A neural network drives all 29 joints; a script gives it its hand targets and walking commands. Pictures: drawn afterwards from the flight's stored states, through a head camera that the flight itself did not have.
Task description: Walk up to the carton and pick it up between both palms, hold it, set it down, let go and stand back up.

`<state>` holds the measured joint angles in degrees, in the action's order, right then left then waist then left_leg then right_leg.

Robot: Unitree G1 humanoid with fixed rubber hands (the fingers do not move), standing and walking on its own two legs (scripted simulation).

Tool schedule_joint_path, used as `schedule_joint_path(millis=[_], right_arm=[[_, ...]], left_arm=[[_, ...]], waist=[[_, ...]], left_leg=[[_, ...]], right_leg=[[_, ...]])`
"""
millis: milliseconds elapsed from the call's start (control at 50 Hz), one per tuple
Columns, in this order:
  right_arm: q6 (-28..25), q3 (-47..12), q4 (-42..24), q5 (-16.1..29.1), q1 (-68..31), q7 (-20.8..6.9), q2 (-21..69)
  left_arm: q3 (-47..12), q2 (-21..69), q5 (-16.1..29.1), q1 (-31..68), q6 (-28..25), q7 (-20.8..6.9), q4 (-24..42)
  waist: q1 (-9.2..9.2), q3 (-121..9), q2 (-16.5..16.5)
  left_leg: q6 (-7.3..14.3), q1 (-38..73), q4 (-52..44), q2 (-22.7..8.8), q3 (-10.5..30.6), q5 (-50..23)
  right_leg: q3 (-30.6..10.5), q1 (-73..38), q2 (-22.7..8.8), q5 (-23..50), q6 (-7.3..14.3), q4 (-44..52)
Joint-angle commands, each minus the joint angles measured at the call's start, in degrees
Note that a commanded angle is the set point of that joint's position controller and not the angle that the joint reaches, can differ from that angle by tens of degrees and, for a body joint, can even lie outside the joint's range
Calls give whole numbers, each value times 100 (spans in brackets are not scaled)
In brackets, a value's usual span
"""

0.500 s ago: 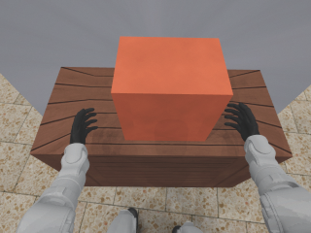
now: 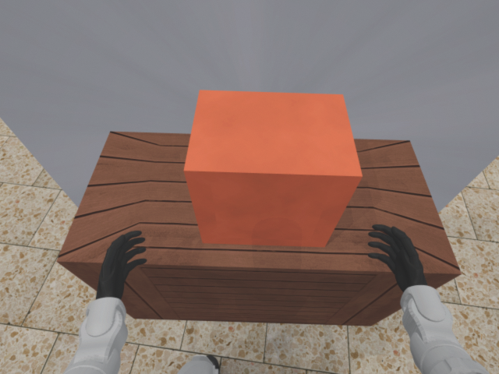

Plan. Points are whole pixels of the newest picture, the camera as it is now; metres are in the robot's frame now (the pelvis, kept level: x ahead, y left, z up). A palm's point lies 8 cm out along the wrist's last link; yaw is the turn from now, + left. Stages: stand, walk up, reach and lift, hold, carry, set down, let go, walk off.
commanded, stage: set down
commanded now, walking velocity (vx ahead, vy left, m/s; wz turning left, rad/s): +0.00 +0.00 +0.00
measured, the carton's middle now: (267, 174) +0.50 +0.01 -0.04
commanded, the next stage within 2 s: let go in 1.56 s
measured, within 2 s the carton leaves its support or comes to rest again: neither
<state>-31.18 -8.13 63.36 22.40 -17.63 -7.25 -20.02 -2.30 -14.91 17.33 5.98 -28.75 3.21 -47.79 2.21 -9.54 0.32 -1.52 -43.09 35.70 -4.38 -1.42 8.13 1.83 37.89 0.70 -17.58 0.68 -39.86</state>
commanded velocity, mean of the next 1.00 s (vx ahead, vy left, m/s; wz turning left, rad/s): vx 0.00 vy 0.00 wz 0.00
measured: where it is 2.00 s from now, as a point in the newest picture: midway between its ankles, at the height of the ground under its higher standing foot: outside the picture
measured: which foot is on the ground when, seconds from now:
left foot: down 0.00-1.00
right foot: down 0.00-1.00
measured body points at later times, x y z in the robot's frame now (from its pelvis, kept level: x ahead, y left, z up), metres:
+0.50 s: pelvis +0.02 -0.01 +0.01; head +0.05 +0.00 +0.46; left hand +0.22 +0.25 -0.05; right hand +0.26 -0.25 -0.04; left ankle +0.08 +0.14 -0.71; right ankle +0.01 -0.11 -0.71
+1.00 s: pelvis +0.05 +0.00 +0.02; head +0.08 +0.02 +0.47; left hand +0.20 +0.26 -0.06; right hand +0.26 -0.25 -0.04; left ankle +0.08 +0.14 -0.71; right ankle +0.01 -0.11 -0.71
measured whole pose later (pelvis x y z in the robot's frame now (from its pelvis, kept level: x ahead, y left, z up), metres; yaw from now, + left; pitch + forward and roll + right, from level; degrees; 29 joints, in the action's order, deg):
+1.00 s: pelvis +0.05 +0.00 +0.02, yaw +0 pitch +3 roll +1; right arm -31.7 -8.1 56.3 22.4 0.4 -4.9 -17.8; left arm -0.3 -14.9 13.6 -13.3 -21.1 1.6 -37.8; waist 2.2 0.5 2.7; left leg -2.0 -20.2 26.5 -3.2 -2.5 9.7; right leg 1.0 14.6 -0.3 -18.2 0.5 -29.3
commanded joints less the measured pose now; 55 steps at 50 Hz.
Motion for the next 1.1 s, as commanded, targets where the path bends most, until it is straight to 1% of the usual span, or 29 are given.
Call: schedule_joint_path(millis=[0,20,60,80,120,140,220,240,360,400,420,460,500,540,580,620,640,660,680,760,820,880,900,920,940,960,1000,1040,1080], right_arm=[[-322,431,-1414,182,-154,105,-833],[-372,362,-1213,250,55,148,-592],[-420,251,-1364,376,380,90,-726],[-415,112,-1725,376,273,129,-605],[-399,374,-1857,221,-242,52,-742],[-469,383,-1763,159,550,58,-666],[-443,401,-1932,115,693,29,-493],[-476,598,-2070,29,547,-17,-641],[-411,540,-2356,-42,1016,20,-477],[-377,609,-2030,-149,1200,72,-382],[-305,522,-1989,-100,1188,65,-390],[-329,493,-2064,-128,1204,71,-422],[-259,425,-1823,-186,1267,148,-340],[-301,367,-2087,-146,1414,236,-275],[-383,341,-2019,-217,1494,255,-320],[-435,198,-2008,-203,1662,321,-295],[-448,62,-1629,-130,1804,241,-351],[-450,85,-1649,-187,1746,312,-331],[-515,-34,-1806,-230,1881,373,-211],[-445,72,-1919,-314,1628,234,-193],[-492,117,-1855,-361,1980,305,-190],[-475,81,-1830,-349,2090,315,-168],[-489,151,-1968,-309,2039,272,-214],[-408,137,-1785,-399,2104,266,-191],[-283,134,-1675,-446,1920,263,-158],[-356,234,-1953,-357,1930,223,-282],[-251,337,-1951,-562,1695,217,-314],[-136,420,-2132,-551,1794,202,-222],[81,385,-1578,-636,1810,162,-197]], left_arm=[[508,-803,-32,789,-226,38,1055],[257,-588,-77,590,-222,-12,1240],[229,-397,-189,22,-102,-25,1520],[328,-599,-135,305,-118,-65,1351],[375,-689,-224,642,-131,77,1445],[160,-435,-102,-138,-121,72,1633],[219,-594,-132,52,-177,107,1813],[39,-574,-80,194,-180,178,2144],[194,-605,-19,-228,-124,201,2012],[91,-615,-109,-355,-11,137,1900],[306,-663,-166,-229,33,166,2041],[217,-580,-251,-350,125,194,2110],[181,-510,-243,-421,215,53,1604],[330,-737,-219,-424,260,-12,1948],[391,-604,-366,-898,319,-62,1817],[589,-693,-364,-1085,267,-186,1630],[542,-500,-591,-1279,271,-147,1727],[511,-517,-437,-1232,350,-240,1738],[685,-710,-486,-1392,338,-284,1801],[571,-604,-505,-1018,275,-186,2167],[364,-478,-484,-1529,389,-193,2295],[571,-710,-505,-1591,422,-208,2601],[414,-513,-564,-1685,448,-128,2715],[476,-538,-621,-1702,571,-186,2387],[418,-619,-636,-1360,692,-191,2388],[506,-616,-592,-1520,630,-147,2646],[189,-525,-483,-1428,750,-110,2486],[228,-569,-463,-1248,852,-30,2902],[205,-377,-733,-1262,1114,-13,2316]], waist=[[-116,-1728,518],[-252,-1546,403],[-88,-1398,268],[-65,-1208,591],[172,-1223,267],[-54,-916,521],[176,-653,400],[4,-837,313],[119,-598,573],[-127,-472,314],[65,-449,235],[-37,-435,151],[-23,80,302],[-42,-191,438],[14,-277,324],[63,-420,612],[143,-489,303],[25,-336,538],[110,-449,403],[245,-347,288],[22,-497,251],[125,-618,282],[66,-712,-20],[54,-338,225],[11,-235,203],[174,-425,202],[-44,-287,209],[29,-244,115],[-19,98,-16]], left_leg=[[215,2336,-441,495,334,454],[200,2396,-457,506,363,357],[159,2978,-631,434,428,20],[212,2834,-605,486,335,198],[164,2988,-718,477,342,511],[178,3428,-806,407,378,429],[141,3448,-806,408,326,313],[130,3508,-770,400,378,499],[237,3524,-796,458,216,444],[216,3706,-868,436,244,546],[208,3700,-865,498,188,448],[219,3710,-854,489,221,460],[240,3620,-880,545,97,367],[256,3683,-833,594,108,56],[174,3800,-850,602,109,-322],[186,3638,-824,634,93,-579],[140,3900,-836,652,148,-930],[127,3883,-900,623,119,-870],[114,3736,-861,693,51,-975],[121,4095,-924,587,36,-817],[40,4381,-927,572,111,-1305],[62,4186,-855,654,74,-1338],[0,4454,-920,558,151,-1452],[48,4435,-955,575,110,-1251],[67,4385,-913,599,20,-1249],[46,4515,-923,525,44,-1482],[58,4528,-959,520,93,-1063],[84,4525,-1034,455,89,-812],[31,4747,-1120,442,59,-816]], right_leg=[[-520,-1342,-63,28,-239,1157],[-579,-1391,-84,98,-199,1232],[-473,-1333,-15,335,-168,1346],[-512,-1398,-24,220,-248,1389],[-451,-1248,-25,-486,-142,1408],[-348,-1264,7,-213,-125,1513],[-409,-1246,-41,-344,-91,1519],[-397,-1233,-43,-335,-51,1550],[-503,-1397,-120,-480,-75,1608],[-595,-1414,-198,-494,-56,1717],[-594,-1564,-211,-382,-38,1681],[-651,-1555,-175,-496,-22,1686],[-688,-1536,-207,-314,-52,1757],[-711,-1838,-232,288,-138,1781],[-636,-2002,-201,1317,-165,1672],[-653,-2385,-260,2338,-269,1536],[-591,-2466,-180,2569,-224,1536],[-586,-2421,-227,2603,-293,1616],[-649,-2721,-281,3063,-347,1587],[-528,-2218,-159,1834,-209,1747],[-487,-2321,-113,2763,-235,1724],[-553,-2560,-149,2793,-256,1717],[-442,-2414,-88,2800,-199,1738],[-468,-2415,-101,2553,-185,1871],[-485,-2351,-119,2237,-183,1943],[-381,-2229,-37,2069,-165,1899],[-380,-1977,-49,1666,-140,1998],[-408,-1993,-35,1017,-57,2075],[-288,-1841,29,925,-18,2203]])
